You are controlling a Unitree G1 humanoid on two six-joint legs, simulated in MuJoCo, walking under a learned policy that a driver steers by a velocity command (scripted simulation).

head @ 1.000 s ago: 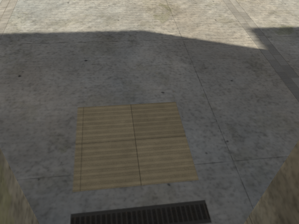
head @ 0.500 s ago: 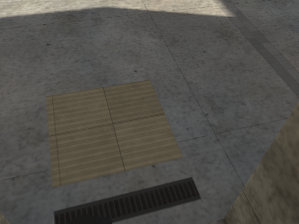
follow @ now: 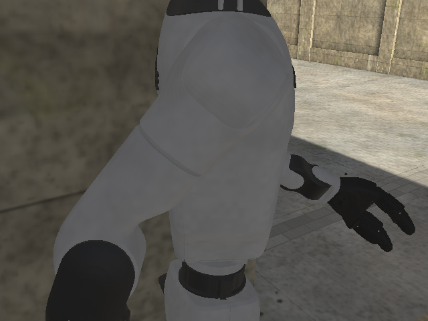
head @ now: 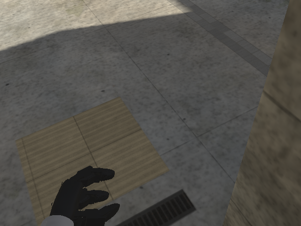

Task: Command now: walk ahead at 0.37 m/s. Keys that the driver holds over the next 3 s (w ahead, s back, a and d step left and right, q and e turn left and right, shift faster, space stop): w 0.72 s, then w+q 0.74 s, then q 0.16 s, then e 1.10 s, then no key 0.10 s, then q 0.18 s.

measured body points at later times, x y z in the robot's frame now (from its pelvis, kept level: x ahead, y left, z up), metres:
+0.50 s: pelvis +0.34 +0.00 -0.23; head +0.37 -0.01 +0.22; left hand +0.42 +0.29 -0.34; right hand +0.14 -0.24 -0.34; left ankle +0.32 +0.05 -0.91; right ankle +0.19 -0.17 -0.66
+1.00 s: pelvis +0.70 +0.01 -0.39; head +0.71 +0.02 +0.06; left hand +0.65 +0.25 -0.54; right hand +0.92 -0.22 -0.46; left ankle +0.81 +0.20 -1.01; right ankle +0.70 -0.09 -1.11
